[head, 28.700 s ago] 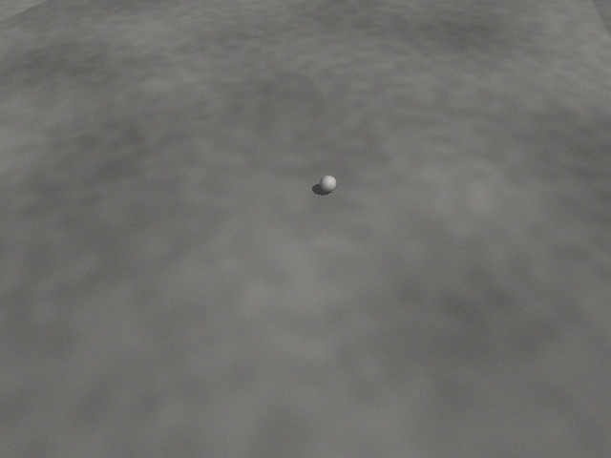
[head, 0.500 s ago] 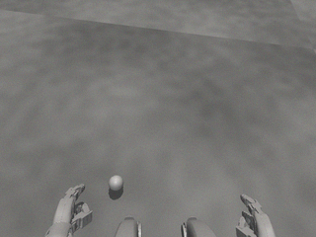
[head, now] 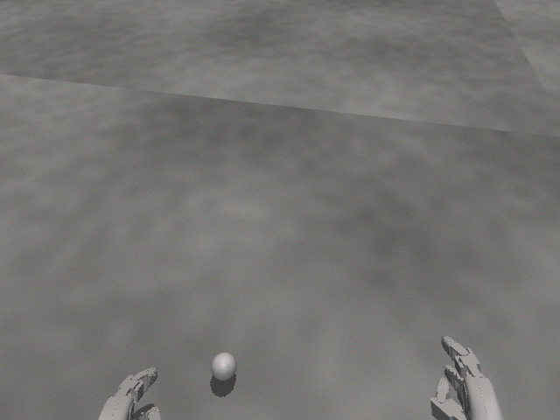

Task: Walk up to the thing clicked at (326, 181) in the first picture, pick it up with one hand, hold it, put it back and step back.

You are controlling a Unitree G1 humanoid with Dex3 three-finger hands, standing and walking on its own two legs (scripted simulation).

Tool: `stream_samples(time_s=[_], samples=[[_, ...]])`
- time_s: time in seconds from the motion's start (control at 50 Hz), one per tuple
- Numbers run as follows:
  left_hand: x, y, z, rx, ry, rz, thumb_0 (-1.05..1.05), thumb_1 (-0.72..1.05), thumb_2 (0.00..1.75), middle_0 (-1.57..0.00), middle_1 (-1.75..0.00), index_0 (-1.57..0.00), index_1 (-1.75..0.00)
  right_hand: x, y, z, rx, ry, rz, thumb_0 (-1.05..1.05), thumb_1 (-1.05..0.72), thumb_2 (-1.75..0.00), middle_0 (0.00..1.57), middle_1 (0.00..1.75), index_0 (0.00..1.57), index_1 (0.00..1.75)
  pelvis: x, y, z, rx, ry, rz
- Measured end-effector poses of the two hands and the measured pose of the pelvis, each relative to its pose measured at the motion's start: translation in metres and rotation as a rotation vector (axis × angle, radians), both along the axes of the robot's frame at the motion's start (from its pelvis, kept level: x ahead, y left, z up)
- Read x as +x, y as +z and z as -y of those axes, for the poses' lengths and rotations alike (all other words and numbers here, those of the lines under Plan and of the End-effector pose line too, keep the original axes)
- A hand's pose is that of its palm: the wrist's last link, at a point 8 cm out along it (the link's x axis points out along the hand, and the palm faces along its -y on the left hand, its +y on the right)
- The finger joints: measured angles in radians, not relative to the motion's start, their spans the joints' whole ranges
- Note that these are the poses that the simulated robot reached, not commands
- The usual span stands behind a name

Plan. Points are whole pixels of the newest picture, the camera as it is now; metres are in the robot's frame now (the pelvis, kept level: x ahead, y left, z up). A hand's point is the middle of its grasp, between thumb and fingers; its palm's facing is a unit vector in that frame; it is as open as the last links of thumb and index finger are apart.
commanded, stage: home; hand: left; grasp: from above
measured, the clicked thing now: (223, 366) +0.45 +0.21 -0.67
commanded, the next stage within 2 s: stand in 1.74 s
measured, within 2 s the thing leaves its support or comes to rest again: neither
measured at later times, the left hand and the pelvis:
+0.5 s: hand out of the picture +0.16 +0.18 -0.05, palm faces +0.03 -0.98 -0.20, open 7.4 cm; pelvis +0.00 +0.00 +0.00, yaw +0 degrees
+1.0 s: hand out of the picture +0.16 +0.18 -0.05, palm faces +0.03 -0.98 -0.20, open 7.4 cm; pelvis +0.00 +0.00 +0.00, yaw +0 degrees
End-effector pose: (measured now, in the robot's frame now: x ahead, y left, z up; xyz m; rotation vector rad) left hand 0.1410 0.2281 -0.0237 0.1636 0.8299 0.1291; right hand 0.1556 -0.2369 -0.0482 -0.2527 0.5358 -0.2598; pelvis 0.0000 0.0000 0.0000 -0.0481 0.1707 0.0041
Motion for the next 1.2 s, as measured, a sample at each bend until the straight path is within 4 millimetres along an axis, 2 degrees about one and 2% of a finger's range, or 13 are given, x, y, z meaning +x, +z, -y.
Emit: stream_samples(time_s=[0.46, 1.2], samples=[[0.004, 0.002, 0.004, 0.010, -0.019, 0.011, 0.01, 0.91, 0.90, -0.20, -0.30, -0.20, -0.30, -0.022, -0.011, 0.009, -0.004, -0.035, -0.063, 0.02, -0.90, -0.89, 0.20, 0.30, 0.20, 0.30, 0.000, 0.000, 0.002, 0.004, -0.008, 0.005], [0.008, 0.002, -0.003, 0.012, -0.023, 0.016, 0.01, 0.91, 0.90, -0.20, -0.30, -0.20, -0.30, -0.011, -0.008, 0.003, -0.010, -0.029, -0.052, 0.02, -0.90, -0.89, 0.20, 0.30, 0.20, 0.30, 0.003, -0.001, -0.003, -0.002, -0.009, -0.004]])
